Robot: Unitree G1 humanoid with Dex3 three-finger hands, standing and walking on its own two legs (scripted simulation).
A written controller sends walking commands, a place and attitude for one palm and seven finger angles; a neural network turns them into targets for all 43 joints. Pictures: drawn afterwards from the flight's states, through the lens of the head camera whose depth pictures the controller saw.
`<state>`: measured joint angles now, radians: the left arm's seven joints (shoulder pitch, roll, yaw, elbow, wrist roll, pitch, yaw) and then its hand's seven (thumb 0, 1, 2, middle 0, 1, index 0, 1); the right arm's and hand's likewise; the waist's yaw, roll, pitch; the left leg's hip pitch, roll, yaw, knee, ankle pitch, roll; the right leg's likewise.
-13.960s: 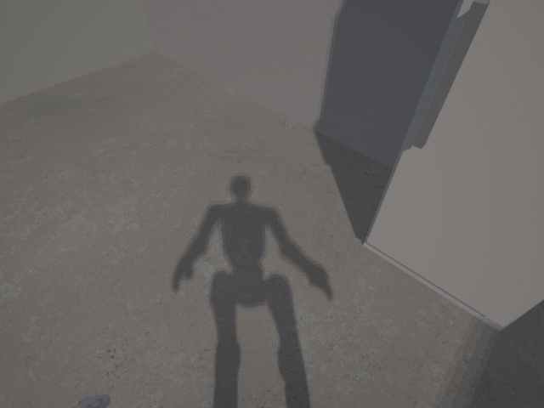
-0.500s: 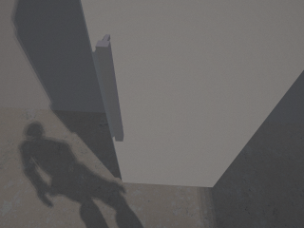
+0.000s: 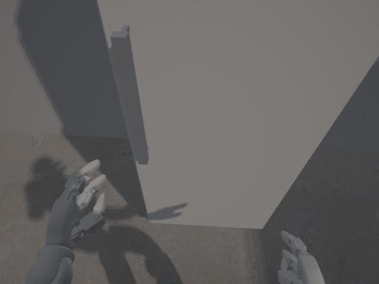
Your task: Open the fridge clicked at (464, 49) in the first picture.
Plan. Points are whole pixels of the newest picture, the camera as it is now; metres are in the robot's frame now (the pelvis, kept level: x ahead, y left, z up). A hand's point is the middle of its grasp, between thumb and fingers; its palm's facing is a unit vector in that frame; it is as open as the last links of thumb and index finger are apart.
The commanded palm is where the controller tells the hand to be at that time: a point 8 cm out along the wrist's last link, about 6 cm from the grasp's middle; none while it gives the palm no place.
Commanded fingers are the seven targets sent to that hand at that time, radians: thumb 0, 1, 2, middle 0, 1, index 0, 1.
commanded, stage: raise the hand to about handle height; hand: left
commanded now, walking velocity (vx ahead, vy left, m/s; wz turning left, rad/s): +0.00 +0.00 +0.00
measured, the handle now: (136, 107) +0.49 +0.15 +0.11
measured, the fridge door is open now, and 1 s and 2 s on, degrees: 0 0 0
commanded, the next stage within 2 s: move the hooked fingers beside the handle in 1.82 s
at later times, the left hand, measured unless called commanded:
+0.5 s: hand (78, 216) +0.24 +0.22 +0.05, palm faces -0.06 -1.00 -0.04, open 10.7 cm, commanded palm +0.19 +0.28 +0.07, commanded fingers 0.00 -0.03 0.50 -0.27 -0.90 -0.27 -0.90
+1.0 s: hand (24, 186) +0.25 +0.29 +0.14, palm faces +0.06 -1.00 -0.05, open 13.5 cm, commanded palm +0.22 +0.33 +0.14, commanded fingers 0.00 -0.50 0.30 -0.30 -1.20 -0.30 -1.20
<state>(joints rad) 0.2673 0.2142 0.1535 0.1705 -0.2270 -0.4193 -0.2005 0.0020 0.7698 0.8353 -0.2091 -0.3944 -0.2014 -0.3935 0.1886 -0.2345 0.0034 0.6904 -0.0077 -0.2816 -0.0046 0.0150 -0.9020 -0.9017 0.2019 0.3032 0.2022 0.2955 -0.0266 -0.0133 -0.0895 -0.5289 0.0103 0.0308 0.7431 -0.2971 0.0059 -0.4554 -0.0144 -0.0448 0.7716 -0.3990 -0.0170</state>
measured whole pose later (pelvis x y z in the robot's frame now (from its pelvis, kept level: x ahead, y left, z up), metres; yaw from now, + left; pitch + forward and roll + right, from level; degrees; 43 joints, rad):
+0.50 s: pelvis +0.00 -0.01 -0.02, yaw +0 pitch +6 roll -2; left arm 0.21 0.37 0.31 0.13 -0.36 -0.15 -0.45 0.00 0.19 0.59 -0.26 -0.76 -0.25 -0.76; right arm 0.25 -0.21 0.09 0.63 0.02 -0.29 -0.09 0.02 -0.90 -0.90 0.21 0.30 0.21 0.30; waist 0.00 0.04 -0.07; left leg -0.62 0.05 -0.01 0.89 -0.37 -0.01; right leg -0.51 0.03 -0.08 0.86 -0.45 -0.03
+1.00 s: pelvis +0.01 +0.02 +0.01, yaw +1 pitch +0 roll -2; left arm 0.07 0.40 0.38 0.09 -0.36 -0.06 -0.43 -0.01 -0.39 0.35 -0.30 -1.13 -0.29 -1.13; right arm 0.21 -0.25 0.09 0.61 0.04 -0.31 -0.11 0.02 -0.90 -0.90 0.20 0.30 0.20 0.30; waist 0.06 0.02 -0.04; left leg -0.40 0.01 0.01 0.71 -0.31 0.04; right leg -0.27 -0.01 -0.07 0.64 -0.36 0.01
